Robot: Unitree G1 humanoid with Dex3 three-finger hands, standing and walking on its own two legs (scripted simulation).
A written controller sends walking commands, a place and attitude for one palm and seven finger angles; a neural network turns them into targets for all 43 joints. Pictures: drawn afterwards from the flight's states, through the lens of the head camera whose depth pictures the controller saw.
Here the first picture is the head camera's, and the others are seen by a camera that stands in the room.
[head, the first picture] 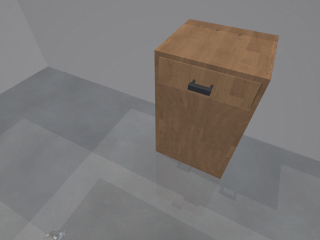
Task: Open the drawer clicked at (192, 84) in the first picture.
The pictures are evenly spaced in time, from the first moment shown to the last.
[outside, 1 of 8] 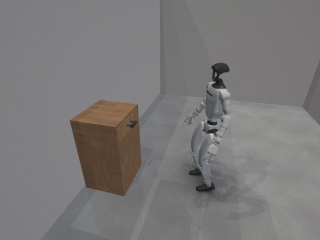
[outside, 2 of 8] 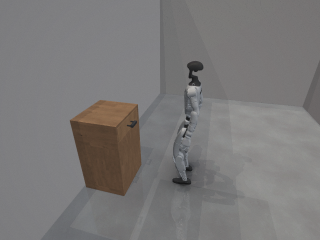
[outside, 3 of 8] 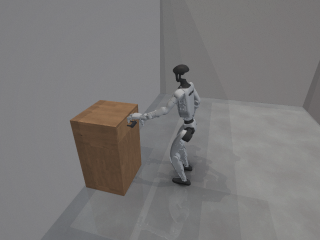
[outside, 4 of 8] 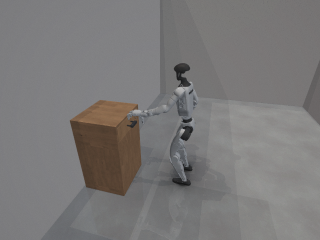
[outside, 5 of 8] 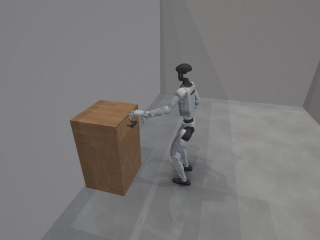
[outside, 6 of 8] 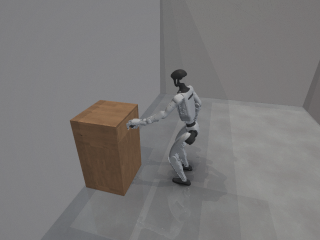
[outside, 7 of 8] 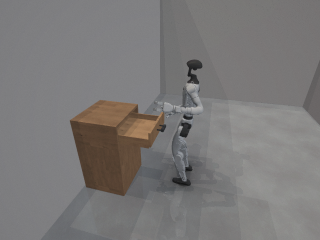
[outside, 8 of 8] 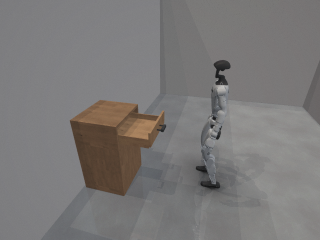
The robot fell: no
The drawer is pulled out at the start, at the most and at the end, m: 0.00 0.30 0.30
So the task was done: yes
